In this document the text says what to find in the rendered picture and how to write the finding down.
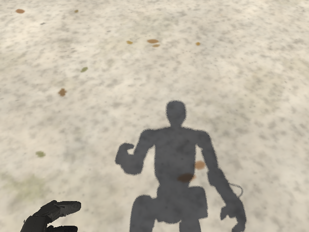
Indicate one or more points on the robot left hand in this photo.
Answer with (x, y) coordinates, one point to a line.
(48, 213)

